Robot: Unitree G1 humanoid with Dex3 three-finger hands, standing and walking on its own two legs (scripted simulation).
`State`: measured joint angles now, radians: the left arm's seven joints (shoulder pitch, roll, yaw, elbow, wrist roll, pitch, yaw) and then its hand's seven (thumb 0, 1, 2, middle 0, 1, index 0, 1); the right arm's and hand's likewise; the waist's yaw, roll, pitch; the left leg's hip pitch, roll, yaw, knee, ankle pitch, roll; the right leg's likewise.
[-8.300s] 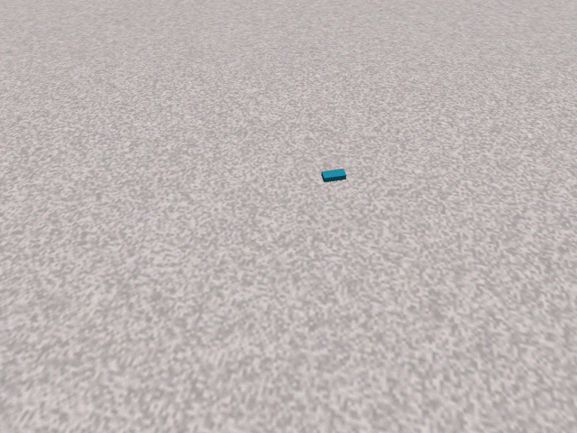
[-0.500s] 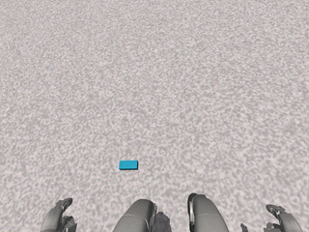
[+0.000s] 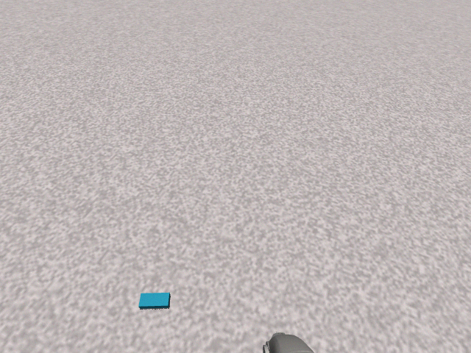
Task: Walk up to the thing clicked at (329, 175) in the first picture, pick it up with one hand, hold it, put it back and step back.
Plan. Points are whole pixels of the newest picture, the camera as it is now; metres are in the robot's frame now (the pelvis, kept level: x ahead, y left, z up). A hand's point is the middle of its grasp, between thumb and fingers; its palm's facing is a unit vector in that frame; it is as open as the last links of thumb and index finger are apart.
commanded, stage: walk up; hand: left
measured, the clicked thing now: (154, 300) +0.47 +0.30 -0.76
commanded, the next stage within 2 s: none
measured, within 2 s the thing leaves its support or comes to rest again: neither
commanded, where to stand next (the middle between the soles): +0.09 +0.05 m, yaw -1 degrees
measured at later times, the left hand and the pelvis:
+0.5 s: hand out of the picture +0.11 +0.28 -0.14, palm faces +0.00 -0.90 -0.43, open 7.4 cm; pelvis +0.10 +0.00 -0.02, yaw +2 degrees
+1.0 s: hand (86, 342) +0.19 +0.29 -0.16, palm faces -0.08 -0.92 -0.39, open 7.4 cm; pelvis +0.13 +0.03 -0.02, yaw -2 degrees
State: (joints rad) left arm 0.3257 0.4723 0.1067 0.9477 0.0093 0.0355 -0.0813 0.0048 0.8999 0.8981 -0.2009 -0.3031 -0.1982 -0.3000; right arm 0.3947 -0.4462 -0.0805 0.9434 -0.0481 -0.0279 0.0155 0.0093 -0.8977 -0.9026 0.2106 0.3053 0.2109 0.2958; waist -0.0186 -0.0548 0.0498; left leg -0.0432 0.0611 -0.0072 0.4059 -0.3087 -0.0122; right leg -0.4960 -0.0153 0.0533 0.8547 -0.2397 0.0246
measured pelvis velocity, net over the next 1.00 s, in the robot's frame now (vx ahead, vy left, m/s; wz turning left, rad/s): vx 0.13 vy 0.03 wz -0.04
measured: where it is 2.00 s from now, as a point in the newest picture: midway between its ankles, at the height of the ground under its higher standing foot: outside the picture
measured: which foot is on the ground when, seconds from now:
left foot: down 0.00-0.10, up 0.12-0.50, down 0.52-1.00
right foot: up 0.00-0.06, down 0.08-0.54, up 0.56-0.76, down 0.78-1.00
